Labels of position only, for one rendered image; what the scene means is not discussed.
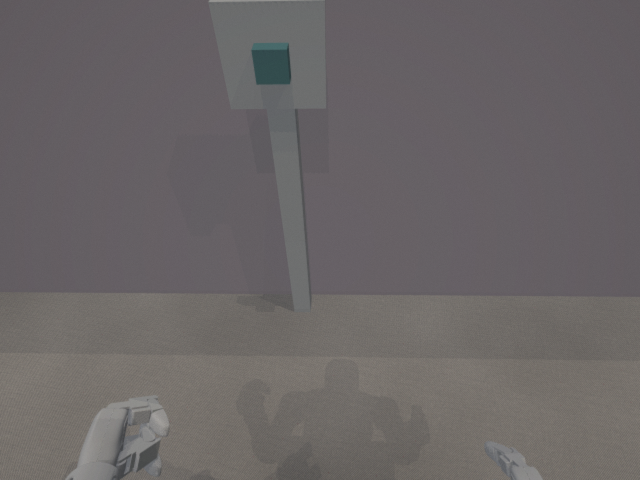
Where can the robot right hand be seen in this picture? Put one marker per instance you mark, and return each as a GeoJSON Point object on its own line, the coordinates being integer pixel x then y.
{"type": "Point", "coordinates": [512, 463]}

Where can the panel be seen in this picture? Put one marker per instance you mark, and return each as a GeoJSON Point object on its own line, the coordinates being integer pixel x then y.
{"type": "Point", "coordinates": [238, 24]}

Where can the button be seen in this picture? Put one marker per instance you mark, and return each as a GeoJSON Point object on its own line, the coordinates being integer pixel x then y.
{"type": "Point", "coordinates": [271, 63]}

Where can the robot left hand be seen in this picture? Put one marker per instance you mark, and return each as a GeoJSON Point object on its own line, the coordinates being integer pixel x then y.
{"type": "Point", "coordinates": [106, 441]}

